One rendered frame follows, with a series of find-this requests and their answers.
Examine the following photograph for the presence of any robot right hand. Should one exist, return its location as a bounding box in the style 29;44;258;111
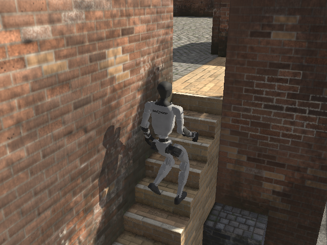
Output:
192;132;199;142

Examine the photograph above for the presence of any right robot upper arm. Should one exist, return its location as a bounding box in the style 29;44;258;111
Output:
172;105;184;134

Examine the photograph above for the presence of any robot right foot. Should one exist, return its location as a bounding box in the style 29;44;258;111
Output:
174;191;187;205

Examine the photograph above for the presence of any right robot thigh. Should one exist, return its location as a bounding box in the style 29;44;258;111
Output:
168;143;189;171

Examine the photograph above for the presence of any robot left hand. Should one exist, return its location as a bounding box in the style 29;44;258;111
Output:
145;135;154;146

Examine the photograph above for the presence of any right robot forearm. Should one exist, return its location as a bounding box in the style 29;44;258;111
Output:
182;127;195;138

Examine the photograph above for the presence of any left robot forearm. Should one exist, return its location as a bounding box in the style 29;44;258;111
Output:
141;127;151;138

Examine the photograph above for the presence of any left robot upper arm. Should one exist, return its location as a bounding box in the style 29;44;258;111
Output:
141;101;154;128

